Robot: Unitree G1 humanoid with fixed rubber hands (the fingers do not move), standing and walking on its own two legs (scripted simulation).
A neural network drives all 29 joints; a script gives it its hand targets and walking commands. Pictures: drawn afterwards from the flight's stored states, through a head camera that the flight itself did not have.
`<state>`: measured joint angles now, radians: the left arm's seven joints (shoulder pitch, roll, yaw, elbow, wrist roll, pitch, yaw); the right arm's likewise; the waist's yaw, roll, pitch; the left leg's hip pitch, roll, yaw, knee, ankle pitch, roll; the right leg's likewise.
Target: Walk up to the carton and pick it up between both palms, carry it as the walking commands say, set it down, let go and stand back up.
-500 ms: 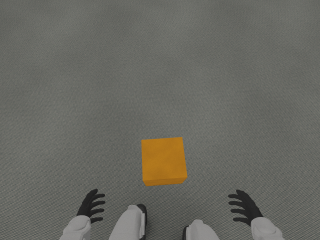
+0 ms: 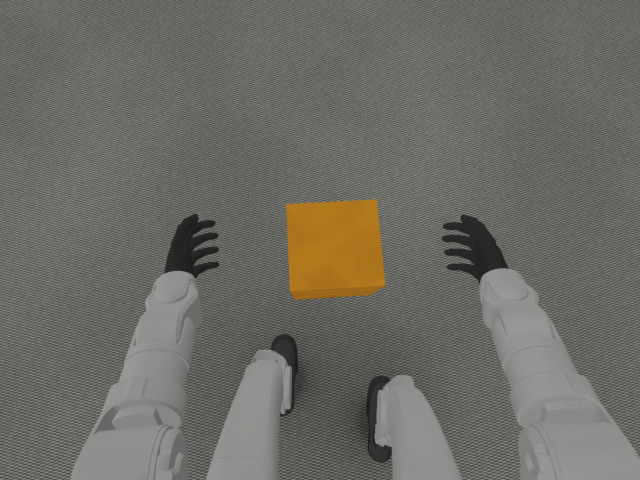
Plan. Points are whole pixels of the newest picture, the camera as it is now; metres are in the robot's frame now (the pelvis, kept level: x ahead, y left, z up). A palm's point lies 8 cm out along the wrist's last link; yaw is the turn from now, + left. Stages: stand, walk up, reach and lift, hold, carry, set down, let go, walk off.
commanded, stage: reach and lift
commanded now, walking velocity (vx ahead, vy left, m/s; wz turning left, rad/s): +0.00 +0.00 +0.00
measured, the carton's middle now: (332, 254) +0.46 +0.01 -0.57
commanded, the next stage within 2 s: none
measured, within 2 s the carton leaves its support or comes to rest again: neither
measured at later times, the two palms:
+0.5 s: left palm (215, 199) +0.45 +0.20 -0.16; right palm (458, 198) +0.48 -0.16 -0.16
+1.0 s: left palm (234, 223) +0.45 +0.20 -0.29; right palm (428, 225) +0.47 -0.15 -0.29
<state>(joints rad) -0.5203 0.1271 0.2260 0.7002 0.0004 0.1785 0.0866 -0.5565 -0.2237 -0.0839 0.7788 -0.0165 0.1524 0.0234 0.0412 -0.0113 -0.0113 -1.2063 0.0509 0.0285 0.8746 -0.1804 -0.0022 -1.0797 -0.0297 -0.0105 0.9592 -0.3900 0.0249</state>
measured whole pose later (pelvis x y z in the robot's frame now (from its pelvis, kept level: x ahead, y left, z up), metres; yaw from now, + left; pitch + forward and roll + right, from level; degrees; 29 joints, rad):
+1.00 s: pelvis -0.03 +0.00 -0.13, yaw -4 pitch +51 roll -3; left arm -1.07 0.14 0.45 0.78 0.01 0.07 0.09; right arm -1.11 -0.22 -0.18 0.84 -0.02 0.10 -0.03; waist 0.07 -0.01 -0.02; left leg -1.96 0.07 -0.01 1.33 -0.26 0.00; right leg -1.84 0.01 0.02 1.44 -0.49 0.04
